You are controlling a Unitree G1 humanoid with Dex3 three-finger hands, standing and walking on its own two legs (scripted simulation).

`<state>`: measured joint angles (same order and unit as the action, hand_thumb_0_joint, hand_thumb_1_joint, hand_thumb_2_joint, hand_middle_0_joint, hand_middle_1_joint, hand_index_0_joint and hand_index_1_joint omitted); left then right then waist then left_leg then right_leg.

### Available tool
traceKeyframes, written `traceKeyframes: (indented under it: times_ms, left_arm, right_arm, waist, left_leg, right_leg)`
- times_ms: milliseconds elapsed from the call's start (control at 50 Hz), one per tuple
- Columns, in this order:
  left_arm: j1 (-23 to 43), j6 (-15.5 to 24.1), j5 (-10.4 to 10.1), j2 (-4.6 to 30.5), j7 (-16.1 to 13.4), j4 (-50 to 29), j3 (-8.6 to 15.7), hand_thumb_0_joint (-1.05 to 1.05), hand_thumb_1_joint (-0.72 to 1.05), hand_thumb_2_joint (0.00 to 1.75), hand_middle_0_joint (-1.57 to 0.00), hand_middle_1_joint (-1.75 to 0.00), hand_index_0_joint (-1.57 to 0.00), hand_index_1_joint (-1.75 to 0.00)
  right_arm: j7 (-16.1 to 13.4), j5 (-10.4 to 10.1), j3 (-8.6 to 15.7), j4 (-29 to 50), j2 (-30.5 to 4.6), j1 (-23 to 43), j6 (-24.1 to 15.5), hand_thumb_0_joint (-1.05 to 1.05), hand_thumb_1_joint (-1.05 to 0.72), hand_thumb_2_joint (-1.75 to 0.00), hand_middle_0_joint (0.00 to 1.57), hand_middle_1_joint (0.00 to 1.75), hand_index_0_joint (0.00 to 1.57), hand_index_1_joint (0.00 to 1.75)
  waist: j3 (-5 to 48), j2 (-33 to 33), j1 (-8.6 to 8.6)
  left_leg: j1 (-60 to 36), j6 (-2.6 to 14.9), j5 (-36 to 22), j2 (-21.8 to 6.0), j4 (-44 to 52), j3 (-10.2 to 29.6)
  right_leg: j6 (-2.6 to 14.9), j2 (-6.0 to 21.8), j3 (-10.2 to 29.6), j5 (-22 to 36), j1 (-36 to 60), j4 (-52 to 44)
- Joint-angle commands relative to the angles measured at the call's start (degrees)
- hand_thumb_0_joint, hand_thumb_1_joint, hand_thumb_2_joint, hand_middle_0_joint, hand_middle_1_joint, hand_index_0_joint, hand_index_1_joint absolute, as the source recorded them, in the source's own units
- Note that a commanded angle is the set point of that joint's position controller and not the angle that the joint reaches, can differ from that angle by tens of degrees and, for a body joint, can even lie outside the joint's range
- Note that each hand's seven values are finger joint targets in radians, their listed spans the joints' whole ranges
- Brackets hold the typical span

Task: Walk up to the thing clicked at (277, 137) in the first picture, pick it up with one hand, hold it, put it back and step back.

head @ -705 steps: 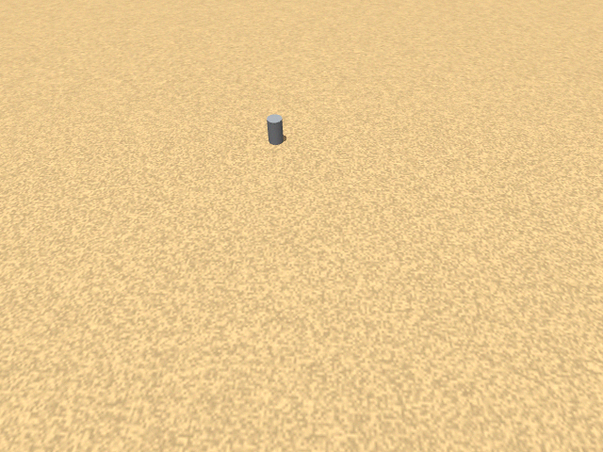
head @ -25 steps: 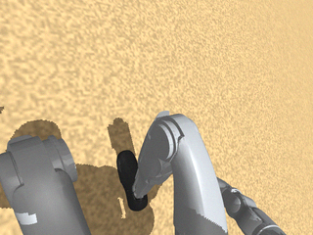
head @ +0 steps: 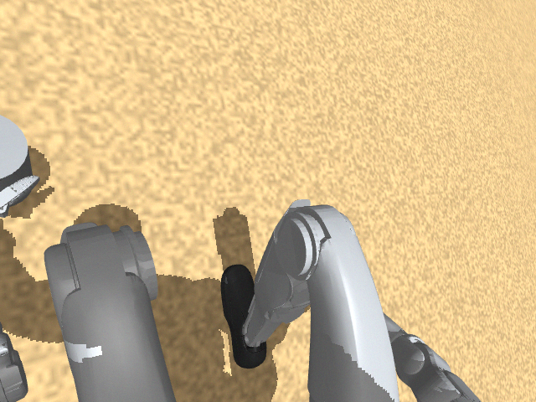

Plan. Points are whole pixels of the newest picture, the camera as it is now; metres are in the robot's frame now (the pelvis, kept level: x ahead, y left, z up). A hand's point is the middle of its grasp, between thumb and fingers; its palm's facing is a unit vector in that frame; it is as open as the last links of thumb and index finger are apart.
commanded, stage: settle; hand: left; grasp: from the side
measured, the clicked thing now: out of the picture +0.42 +0.29 -0.19
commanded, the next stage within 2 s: lift in 1.48 s
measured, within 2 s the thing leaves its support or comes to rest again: neither
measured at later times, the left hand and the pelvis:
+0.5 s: hand out of the picture +0.39 +0.30 -0.05, palm faces +0.31 -0.95 -0.08, open 11.3 cm; pelvis +0.01 -0.01 +0.03, yaw +6 degrees
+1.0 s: hand out of the picture +0.41 +0.30 +0.01, palm faces +0.33 -0.94 -0.05, open 11.4 cm; pelvis +0.03 -0.02 +0.06, yaw +9 degrees
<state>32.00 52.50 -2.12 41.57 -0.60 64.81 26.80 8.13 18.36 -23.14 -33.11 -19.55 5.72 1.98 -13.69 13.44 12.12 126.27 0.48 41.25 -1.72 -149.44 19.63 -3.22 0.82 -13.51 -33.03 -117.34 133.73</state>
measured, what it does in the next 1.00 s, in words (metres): rises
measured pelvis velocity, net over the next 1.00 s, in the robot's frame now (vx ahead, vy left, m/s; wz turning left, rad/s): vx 0.03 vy -0.02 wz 0.16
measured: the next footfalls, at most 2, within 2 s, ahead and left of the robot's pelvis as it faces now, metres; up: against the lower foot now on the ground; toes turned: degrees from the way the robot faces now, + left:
none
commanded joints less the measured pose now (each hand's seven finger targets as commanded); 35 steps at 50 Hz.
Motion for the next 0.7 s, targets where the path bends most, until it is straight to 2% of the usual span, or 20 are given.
traceKeyframes:
  times_ms: [0, 40, 60, 100, 160, 180, 220, 280, 320, 360, 400, 440, 460, 520, 540, 560, 580, 600, 640, 680]
  left_arm:
    - [21.87, 5.59, -2.93, 10.23, 1.01, -24.34, -0.77, 0.00, 0.19, 1.25, -1.26, -1.37, -1.25, -1.40]
    - [18.38, 3.58, -3.21, 9.06, 1.87, -23.05, -0.27, 0.00, 0.19, 1.25, -1.27, -1.38, -1.26, -1.40]
    - [19.04, 2.69, -3.26, 7.03, 2.49, -22.34, -2.12, 0.00, 0.18, 1.25, -1.27, -1.38, -1.26, -1.40]
    - [19.56, 1.52, -3.85, 4.54, 3.63, -23.32, -3.59, 0.00, 0.18, 1.26, -1.26, -1.38, -1.26, -1.40]
    - [19.85, -0.29, -4.28, 4.14, 4.64, -26.03, -2.94, 0.00, 0.13, 1.23, -1.24, -1.36, -1.24, -1.38]
    - [17.75, -1.09, -4.65, 2.26, 5.18, -24.80, -3.86, 0.00, 0.12, 1.22, -1.22, -1.35, -1.22, -1.37]
    - [18.61, -2.11, -5.79, 0.61, 5.53, -26.05, -3.67, 0.00, 0.11, 1.20, -1.20, -1.32, -1.20, -1.34]
    - [18.41, -3.56, -6.22, 1.58, 5.92, -28.52, -1.97, 0.00, 0.10, 1.23, -1.21, -1.34, -1.21, -1.37]
    - [21.93, -4.02, -6.10, 0.89, 6.39, -32.76, -3.62, 0.00, 0.13, 1.22, -1.20, -1.33, -1.19, -1.35]
    - [15.12, -5.44, -5.94, 2.34, 6.47, -29.01, -0.52, 0.00, 0.09, 1.20, -1.21, -1.32, -1.20, -1.35]
    - [20.62, -5.33, -6.62, 2.46, 7.09, -35.64, -1.48, 0.00, 0.05, 1.19, -1.18, -1.30, -1.17, -1.33]
    - [21.31, -5.99, -7.23, 2.11, 7.43, -37.90, -0.80, 0.00, 0.05, 1.17, -1.17, -1.29, -1.16, -1.31]
    - [17.69, -6.90, -7.52, 1.76, 7.67, -35.17, 0.17, 0.00, 0.04, 1.18, -1.18, -1.29, -1.17, -1.32]
    - [19.58, -7.43, -8.80, 0.25, 8.79, -36.62, 0.13, 0.00, 0.03, 1.19, -1.19, -1.31, -1.17, -1.34]
    - [17.67, -7.91, -8.82, 0.45, 9.04, -35.52, 0.50, 0.00, 0.02, 1.19, -1.18, -1.31, -1.17, -1.34]
    - [21.59, -7.77, -8.79, 1.43, 9.40, -38.87, 0.42, 0.00, 0.03, 1.19, -1.19, -1.31, -1.18, -1.34]
    - [19.74, -8.21, -8.68, 1.66, 9.66, -37.79, 1.33, 0.00, 0.02, 1.19, -1.19, -1.31, -1.18, -1.34]
    - [16.73, -9.02, -8.48, 0.02, 10.12, -34.62, 0.62, 0.00, 0.02, 1.19, -1.18, -1.30, -1.17, -1.33]
    - [16.98, -9.57, -8.79, -2.10, 10.78, -33.36, -0.01, 0.00, 0.03, 1.20, -1.18, -1.31, -1.17, -1.34]
    - [17.85, -9.65, -8.65, 1.31, 10.84, -36.00, 2.75, 0.00, 0.01, 1.22, -1.20, -1.33, -1.19, -1.36]
  right_arm:
    - [-1.33, -1.49, 9.58, 1.50, -19.26, -4.48, -0.05, 0.00, -0.92, -0.91, 0.20, 0.30, 0.20, 0.30]
    - [-1.39, -2.55, 10.80, 0.76, -18.85, -5.82, -0.21, 0.00, -0.91, -0.91, 0.20, 0.30, 0.20, 0.30]
    - [-1.35, -2.98, 11.17, 0.06, -18.52, -6.50, -0.19, 0.00, -0.92, -0.91, 0.20, 0.30, 0.20, 0.30]
    - [-1.24, -3.92, 12.29, -0.23, -17.91, -7.44, -0.13, 0.00, -0.91, -0.90, 0.20, 0.30, 0.20, 0.30]
    - [-1.38, -5.50, 14.69, 0.71, -17.67, -6.90, -0.52, 0.00, -0.91, -0.90, 0.20, 0.30, 0.20, 0.30]
    - [-1.31, -6.01, 15.04, 0.38, -16.90, -7.19, -0.71, 0.00, -0.90, -0.90, 0.20, 0.30, 0.20, 0.30]
    - [-1.43, -6.94, 16.16, -0.11, -16.51, -8.79, -0.82, 0.00, -0.90, -0.90, 0.20, 0.30, 0.20, 0.30]
    - [-1.95, -8.33, 17.84, -0.80, -15.71, -10.30, -0.63, 0.00, -0.90, -0.90, 0.20, 0.30, 0.20, 0.30]
    - [-2.28, -9.03, 18.58, -0.41, -14.88, -10.23, -0.68, 0.00, -0.89, -0.90, 0.20, 0.30, 0.20, 0.30]
    - [-2.56, -9.67, 19.14, -1.87, -13.85, -12.14, -0.45, 0.00, -0.90, -0.90, 0.20, 0.30, 0.20, 0.30]
    - [-2.94, -10.17, 19.80, -1.54, -13.00, -12.22, -0.38, 0.00, -0.90, -0.90, 0.20, 0.30, 0.20, 0.30]
    - [-3.36, -10.69, 20.94, -2.59, -13.06, -13.88, -0.57, 0.00, -0.90, -0.90, 0.20, 0.30, 0.20, 0.30]
    - [-3.47, -11.15, 20.94, -2.76, -12.46, -14.14, -0.62, 0.00, -0.91, -0.90, 0.20, 0.30, 0.20, 0.30]
    - [-3.88, -11.87, 21.27, -3.09, -11.68, -14.94, -0.80, 0.00, -0.91, -0.90, 0.20, 0.30, 0.20, 0.30]
    - [-4.07, -12.06, 21.64, -2.90, -11.24, -14.94, -0.87, 0.00, -0.91, -0.90, 0.20, 0.30, 0.20, 0.30]
    - [-4.23, -12.35, 22.08, -3.08, -11.34, -15.23, -1.04, 0.00, -0.91, -0.90, 0.20, 0.30, 0.20, 0.30]
    - [-4.33, -12.36, 22.30, -3.50, -11.17, -15.97, -1.07, 0.00, -0.91, -0.90, 0.20, 0.30, 0.20, 0.30]
    - [-4.40, -12.50, 22.50, -3.60, -10.98, -15.81, -1.05, 0.00, -0.91, -0.90, 0.20, 0.30, 0.20, 0.30]
    - [-4.44, -12.81, 22.64, -3.30, -10.96, -16.14, -1.36, 0.00, -0.91, -0.90, 0.20, 0.30, 0.20, 0.30]
    - [-4.73, -13.13, 23.29, -3.52, -10.69, -16.67, -1.47, 0.00, -0.91, -0.90, 0.20, 0.30, 0.20, 0.30]
  waist:
    - [43.38, -41.06, 4.60]
    - [43.18, -39.29, 3.29]
    - [42.04, -38.60, 3.77]
    - [41.02, -36.78, 3.80]
    - [41.79, -34.79, 1.23]
    - [42.75, -33.87, 0.82]
    - [44.74, -32.86, 0.22]
    - [46.56, -32.90, -1.61]
    - [48.77, -34.34, -1.81]
    - [49.78, -32.16, -3.11]
    - [52.39, -32.51, -3.05]
    - [54.85, -33.20, -3.40]
    - [54.87, -32.09, -3.90]
    - [56.12, -30.80, -3.33]
    - [56.68, -28.82, -3.75]
    - [57.32, -29.62, -3.76]
    - [58.60, -30.09, -4.27]
    - [58.08, -28.56, -4.38]
    - [57.04, -27.18, -3.47]
    - [59.52, -27.59, -5.38]
  left_leg:
    - [-30.14, -2.64, -12.49, -2.11, 23.41, -6.47]
    - [-29.24, -2.42, -12.36, -1.90, 23.96, -6.95]
    - [-28.31, -2.25, -10.62, -1.76, 24.47, -6.95]
    - [-26.13, -1.79, -6.57, -1.48, 25.74, -6.77]
    - [-24.14, -1.09, -1.31, -0.97, 26.97, -7.61]
    - [-23.88, -0.95, -1.33, -0.77, 26.94, -8.12]
    - [-23.31, -0.76, -2.24, -0.23, 27.21, -8.98]
    - [-24.90, -0.75, -0.82, -0.09, 28.89, -9.35]
    - [-25.31, -0.68, -2.13, 0.20, 29.20, -10.38]
    - [-24.87, -0.44, -3.46, 0.49, 28.79, -11.51]
    - [-24.50, -0.04, -2.88, 0.75, 28.97, -12.55]
    - [-26.19, -0.17, -5.82, 0.96, 29.55, -13.22]
    - [-26.54, -0.13, -6.41, 0.92, 29.44, -13.36]
    - [-26.63, -0.13, -8.06, 0.94, 29.72, -13.61]
    - [-25.33, 0.31, -7.56, 1.11, 29.23, -14.29]
    - [-25.50, 0.29, -7.38, 1.28, 29.89, -14.63]
    - [-26.50, 0.21, -9.35, 1.32, 29.76, -14.91]
    - [-26.45, 0.23, -9.74, 1.29, 29.81, -15.07]
    - [-25.72, 0.23, -10.18, 1.29, 30.10, -15.01]
    - [-27.19, 0.14, -10.21, 1.36, 30.89, -15.53]
  right_leg:
    - [4.81, -3.33, -1.42, 11.84, 13.99, -7.72]
    - [4.77, -3.16, -1.05, 11.71, 13.74, -8.02]
    - [4.79, -3.05, -1.02, 10.36, 12.31, -8.41]
    - [4.88, -2.82, -1.02, 7.31, 10.09, -8.97]
    - [4.91, -2.42, -0.09, 3.40, 8.28, -9.56]
    - [4.88, -2.48, 0.22, 3.23, 8.93, -9.64]
    - [4.94, -2.17, 0.82, 3.62, 9.53, -9.95]
    - [5.33, -1.92, 1.73, 1.81, 7.42, -10.49]
    - [5.53, -1.66, 2.56, 2.83, 7.77, -10.55]
    - [5.49, -1.57, 3.52, 2.93, 8.78, -11.12]
    - [5.55, -1.53, 4.45, 1.96, 9.91, -12.00]
    - [5.50, -1.20, 4.96, 4.17, 11.21, -12.03]
    - [5.54, -1.15, 5.21, 4.30, 10.63, -12.07]
    - [5.49, -0.81, 5.72, 5.21, 11.78, -12.35]
    - [5.26, -0.88, 6.25, 4.74, 13.26, -13.64]
    - [5.40, -0.65, 6.47, 4.53, 12.99, -13.58]
    - [5.32, -0.56, 6.69, 6.15, 14.45, -13.54]
    - [5.31, -0.51, 6.88, 6.11, 13.85, -13.58]
    - [5.17, -0.27, 6.83, 6.23, 14.19, -14.23]
    - [5.24, -0.27, 7.29, 5.72, 14.97, -14.85]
